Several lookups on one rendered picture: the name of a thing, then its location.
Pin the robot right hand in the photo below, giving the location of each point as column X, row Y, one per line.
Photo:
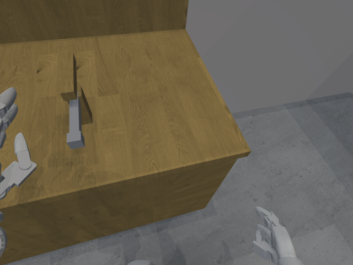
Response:
column 277, row 244

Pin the counter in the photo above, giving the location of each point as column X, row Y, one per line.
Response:
column 159, row 138

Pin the tap lever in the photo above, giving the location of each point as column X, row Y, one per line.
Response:
column 75, row 138

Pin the robot left hand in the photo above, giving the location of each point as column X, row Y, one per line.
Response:
column 17, row 172

